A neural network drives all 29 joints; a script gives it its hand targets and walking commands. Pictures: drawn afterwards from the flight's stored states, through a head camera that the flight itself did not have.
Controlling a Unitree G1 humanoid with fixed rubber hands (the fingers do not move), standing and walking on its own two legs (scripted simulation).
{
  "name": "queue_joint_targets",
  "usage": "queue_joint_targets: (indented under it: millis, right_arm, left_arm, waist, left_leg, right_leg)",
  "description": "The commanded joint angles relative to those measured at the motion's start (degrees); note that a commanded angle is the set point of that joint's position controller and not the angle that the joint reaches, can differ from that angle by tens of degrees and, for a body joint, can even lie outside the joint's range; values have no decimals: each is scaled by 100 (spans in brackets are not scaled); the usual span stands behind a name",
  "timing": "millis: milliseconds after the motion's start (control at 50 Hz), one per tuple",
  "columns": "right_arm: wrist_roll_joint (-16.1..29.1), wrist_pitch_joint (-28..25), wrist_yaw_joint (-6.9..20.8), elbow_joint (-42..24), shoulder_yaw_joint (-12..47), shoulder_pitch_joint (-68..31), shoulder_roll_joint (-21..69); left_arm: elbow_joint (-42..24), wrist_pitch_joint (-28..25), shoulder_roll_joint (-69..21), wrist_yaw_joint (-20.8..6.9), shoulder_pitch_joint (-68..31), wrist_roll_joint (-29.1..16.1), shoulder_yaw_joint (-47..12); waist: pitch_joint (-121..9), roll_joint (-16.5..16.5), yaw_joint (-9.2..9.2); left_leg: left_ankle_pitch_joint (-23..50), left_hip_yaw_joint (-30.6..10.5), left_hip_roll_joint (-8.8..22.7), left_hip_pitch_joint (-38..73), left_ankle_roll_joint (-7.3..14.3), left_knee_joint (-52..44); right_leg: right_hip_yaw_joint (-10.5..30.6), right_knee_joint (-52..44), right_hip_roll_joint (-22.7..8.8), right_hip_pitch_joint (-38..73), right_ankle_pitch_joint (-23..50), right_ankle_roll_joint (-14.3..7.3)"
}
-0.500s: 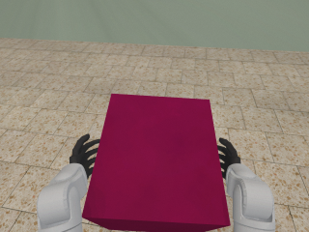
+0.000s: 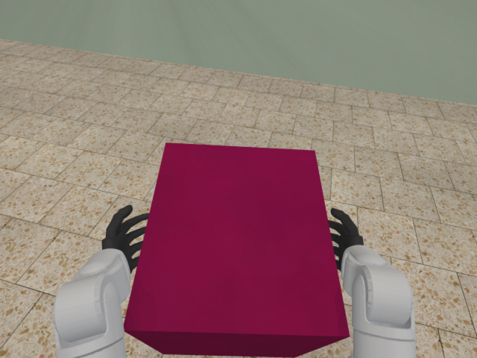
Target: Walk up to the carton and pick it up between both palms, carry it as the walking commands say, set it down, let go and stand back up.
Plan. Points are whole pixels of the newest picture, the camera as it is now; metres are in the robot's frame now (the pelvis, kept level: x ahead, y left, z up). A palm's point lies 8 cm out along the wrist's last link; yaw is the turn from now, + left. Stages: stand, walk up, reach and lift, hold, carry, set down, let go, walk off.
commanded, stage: carry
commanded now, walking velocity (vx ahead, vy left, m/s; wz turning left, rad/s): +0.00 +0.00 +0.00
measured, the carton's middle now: (234, 258) +0.30 +0.01 +0.00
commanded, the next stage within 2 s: none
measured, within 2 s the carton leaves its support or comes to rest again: neither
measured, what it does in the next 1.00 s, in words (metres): stands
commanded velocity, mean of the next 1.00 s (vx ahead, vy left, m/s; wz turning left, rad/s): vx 0.00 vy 0.00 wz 0.00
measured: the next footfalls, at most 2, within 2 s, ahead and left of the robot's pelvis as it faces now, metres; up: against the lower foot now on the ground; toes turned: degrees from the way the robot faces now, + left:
none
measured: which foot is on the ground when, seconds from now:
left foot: down 0.00-1.00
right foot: down 0.00-1.00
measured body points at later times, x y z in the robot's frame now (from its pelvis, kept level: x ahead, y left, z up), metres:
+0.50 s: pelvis +0.00 -0.02 +0.00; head -0.02 -0.02 +0.45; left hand +0.27 +0.15 +0.08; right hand +0.26 -0.20 +0.07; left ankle +0.02 +0.13 -0.74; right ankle +0.08 -0.10 -0.74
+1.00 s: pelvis +0.01 -0.02 +0.00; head -0.02 -0.02 +0.45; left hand +0.29 +0.15 +0.08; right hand +0.28 -0.20 +0.07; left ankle +0.02 +0.13 -0.74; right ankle +0.08 -0.10 -0.74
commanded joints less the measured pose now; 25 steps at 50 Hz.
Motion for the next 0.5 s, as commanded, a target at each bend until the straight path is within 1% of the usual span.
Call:
queue_joint_targets:
  millis: [0, 20, 40, 60, 80, 100, 120, 140, 160, 180, 200, 220, 240, 260, 280, 300, 320, 340, 360, 380, 400, 420, 440, 460, 480]
  right_arm:
    - [2250, -233, 997, -877, 3896, -2715, 4408]
    - [2269, -185, 1034, -875, 3785, -2631, 4315]
    - [2234, -218, 1047, -579, 3844, -2801, 4387]
    - [2079, -271, 1021, -375, 3709, -2517, 4371]
    - [2320, -257, 1044, -692, 3895, -2467, 4454]
    - [2221, -261, 1087, -587, 3864, -2624, 4628]
    - [2211, -272, 1097, -370, 3850, -2650, 4679]
    - [2222, -333, 1113, -280, 3714, -3223, 4574]
    - [2455, -317, 1127, -685, 4004, -2940, 4568]
    - [2211, -378, 1112, -310, 3758, -3157, 4645]
    - [2598, -332, 1079, -1085, 4205, -3491, 4655]
    - [2620, -222, 1066, -895, 4103, -3228, 4570]
    - [2640, -164, 1090, -808, 4078, -2935, 4758]
    - [2564, -208, 1120, -673, 4104, -3144, 4729]
    - [2699, -153, 1174, -659, 4094, -3081, 4734]
    - [2730, -179, 1158, -662, 3999, -2865, 4738]
    - [2659, -184, 1163, -805, 4007, -3202, 4619]
    - [2716, -161, 1172, -661, 4092, -3140, 4796]
    - [2710, -180, 1188, -758, 4066, -2832, 4685]
    - [2623, -192, 1164, -549, 4014, -2806, 4787]
    - [2623, -248, 1194, -800, 4071, -3069, 4777]
    - [2536, -240, 1210, -589, 3874, -2665, 4649]
    - [2181, -328, 1178, -20, 3455, -2609, 4513]
    - [2360, -398, 1171, -488, 3861, -3028, 4747]
    - [2149, -502, 1150, -30, 3562, -2741, 4629]
  left_arm:
    - [33, 144, -4080, -1400, -2721, -1948, -4658]
    - [108, 176, -4142, -1412, -2713, -1959, -4709]
    - [451, 141, -3926, -1392, -2532, -1839, -4478]
    - [330, 105, -4067, -1430, -2714, -1856, -4505]
    - [77, 113, -4157, -1452, -2543, -2033, -4749]
    - [3, 49, -4157, -1455, -2926, -1974, -4690]
    - [162, 71, -4201, -1449, -2980, -1968, -4624]
    - [573, 3, -4113, -1482, -3035, -1765, -4316]
    - [245, 35, -4110, -1465, -2734, -2018, -4655]
    - [748, -5, -4089, -1471, -2685, -1665, -4211]
    - [89, 50, -4335, -1469, -2759, -2059, -4629]
    - [222, 119, -4276, -1481, -2546, -2006, -4438]
    - [-147, 143, -4095, -1397, -2666, -1969, -4607]
    - [76, 145, -4157, -1385, -2870, -1843, -4467]
    - [-42, 183, -4043, -1352, -2752, -1840, -4539]
    - [-151, 183, -4208, -1333, -2771, -1931, -4626]
    - [-255, 142, -4195, -1317, -2936, -1797, -4512]
    - [-275, 150, -3960, -1283, -2763, -1815, -4564]
    - [-268, 153, -4211, -1321, -2727, -1828, -4584]
    - [-241, 110, -3980, -1283, -2675, -1734, -4520]
    - [-310, 75, -4212, -1316, -2934, -1835, -4618]
    - [-137, 74, -4221, -1334, -2739, -1788, -4602]
    - [580, 4, -4026, -1339, -2628, -1464, -4274]
    - [-66, -59, -4214, -1341, -2969, -1697, -4489]
    - [500, -159, -4146, -1338, -2737, -1584, -4321]
  waist:
    - [-1203, 219, -99]
    - [-1097, 351, -140]
    - [-988, 183, -136]
    - [-1154, -51, -124]
    - [-1225, 232, -134]
    - [-948, -10, -126]
    - [-1067, -106, -131]
    - [-886, -280, -151]
    - [-1054, -387, -181]
    - [-999, -851, -160]
    - [-1347, -755, -183]
    - [-1260, -868, -198]
    - [-1357, -351, -217]
    - [-1140, -771, -169]
    - [-1236, -371, -226]
    - [-1202, 15, -171]
    - [-1329, -347, -119]
    - [-1484, -97, -132]
    - [-1662, -173, -134]
    - [-1701, -25, -77]
    - [-1577, -37, -126]
    - [-1305, 327, -159]
    - [-1271, 532, -143]
    - [-1331, 512, -99]
    - [-1519, 305, -114]
  left_leg:
    - [-653, -697, 738, -358, 197, -866]
    - [-996, -480, 502, -232, 172, -696]
    - [-665, -654, 661, -306, 201, -734]
    - [-692, -448, 551, -442, 138, -553]
    - [-786, -496, 574, -490, 140, -641]
    - [-676, -471, 514, -427, 168, -592]
    - [-1034, -412, 422, -498, 199, -517]
    - [-933, -432, 470, -583, 198, -551]
    - [-603, -355, 367, -176, 172, -365]
    - [-633, -37, 132, -276, 127, -11]
    - [-538, -22, 143, 40, 148, -43]
    - [-418, -85, 125, -349, 135, -7]
    - [-662, 147, 16, -21, 179, -35]
    - [-881, 288, -22, -147, 101, 75]
    - [-704, -48, 139, -213, 178, -170]
    - [-709, 93, 130, -348, 121, -133]
    - [-692, -65, 208, -350, 189, -206]
    - [-414, -288, 379, -222, 238, -269]
    - [-476, -329, 459, -322, 159, -468]
    - [-498, -279, 395, -257, 161, -372]
    - [-331, -372, 502, -366, 180, -452]
    - [-630, -632, 665, -407, 221, -695]
    - [-635, -661, 756, -414, 188, -789]
    - [-466, -679, 815, -519, 207, -698]
    - [159, -520, 703, -329, 208, -419]
  right_leg:
    - [608, -295, -385, 692, -368, 239]
    - [938, -602, -519, 444, -789, 268]
    - [802, -457, -539, 365, -524, 226]
    - [894, -634, -535, 709, -943, 206]
    - [927, -582, -581, 667, -979, 167]
    - [1100, -777, -634, 368, -1180, 132]
    - [1123, -950, -659, 428, -1713, 144]
    - [1070, -850, -636, 260, -1673, 135]
    - [1210, -1093, -699, 196, -1745, 127]
    - [1358, -1454, -765, 60, -2443, 200]
    - [1296, -1449, -792, 307, -2503, 180]
    - [1269, -1444, -703, 493, -2482, 175]
    - [1298, -1340, -774, 268, -2424, 35]
    - [1383, -1647, -908, 173, -2850, 191]
    - [1173, -1389, -730, 283, -2336, 83]
    - [1085, -1170, -692, 428, -2181, 114]
    - [1115, -942, -647, 537, -1946, 85]
    - [1094, -844, -585, 706, -1188, 61]
    - [942, -645, -524, 917, -1175, 47]
    - [1074, -647, -566, 859, -1218, 9]
    - [1028, -560, -533, 929, -944, -10]
    - [939, -496, -428, 556, -923, -16]
    - [1001, -415, -398, 556, -593, -17]
    - [773, -294, -352, 852, -352, 11]
    - [930, -250, -440, 789, 40, -42]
